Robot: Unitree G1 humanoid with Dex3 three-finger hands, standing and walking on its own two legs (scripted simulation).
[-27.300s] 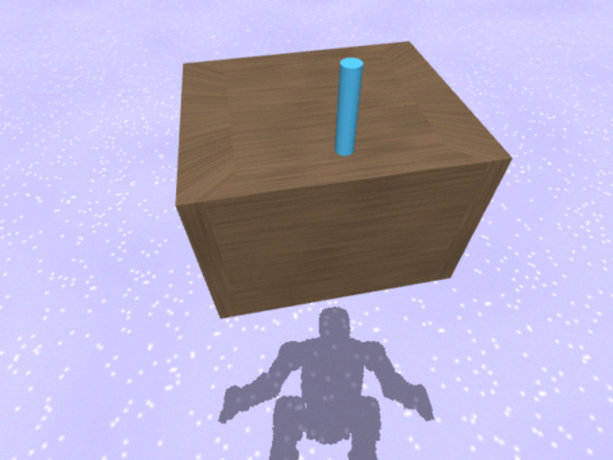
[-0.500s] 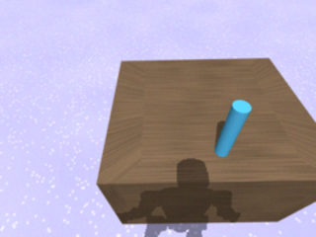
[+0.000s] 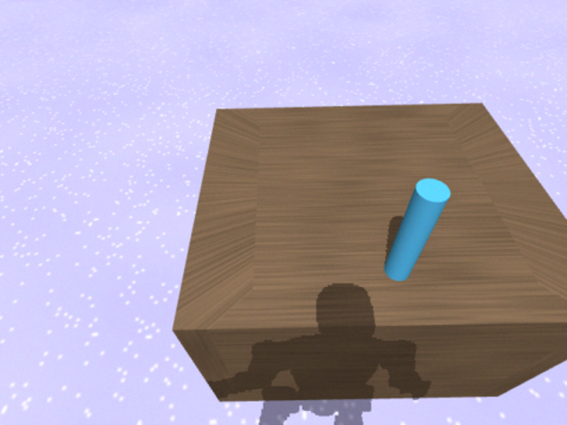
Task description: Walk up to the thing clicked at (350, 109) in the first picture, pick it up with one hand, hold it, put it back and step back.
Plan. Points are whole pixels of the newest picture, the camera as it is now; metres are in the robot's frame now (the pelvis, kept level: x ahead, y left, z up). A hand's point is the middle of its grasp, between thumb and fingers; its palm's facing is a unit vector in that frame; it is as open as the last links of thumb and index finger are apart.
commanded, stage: stand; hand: right
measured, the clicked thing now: (412, 235) +0.45 -0.22 -0.06
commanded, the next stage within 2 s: step back in 0.90 s
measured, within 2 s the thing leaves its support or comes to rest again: neither
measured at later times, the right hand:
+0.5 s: hand out of the picture +0.07 -0.25 -0.16, palm faces -0.02 +0.94 -0.34, open 7.4 cm
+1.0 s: hand out of the picture +0.07 -0.26 -0.16, palm faces +0.00 +0.94 -0.35, open 7.4 cm
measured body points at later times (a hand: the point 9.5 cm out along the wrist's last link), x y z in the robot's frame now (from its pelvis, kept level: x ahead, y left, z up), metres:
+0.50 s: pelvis +0.00 +0.00 +0.00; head +0.02 +0.00 +0.45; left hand +0.08 +0.30 -0.13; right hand +0.07 -0.30 -0.14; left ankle -0.04 +0.14 -0.75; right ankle +0.02 -0.13 -0.75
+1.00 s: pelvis -0.01 +0.00 -0.01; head +0.02 +0.00 +0.44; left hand +0.08 +0.31 -0.13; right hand +0.07 -0.31 -0.14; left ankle -0.03 +0.14 -0.75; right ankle +0.02 -0.13 -0.75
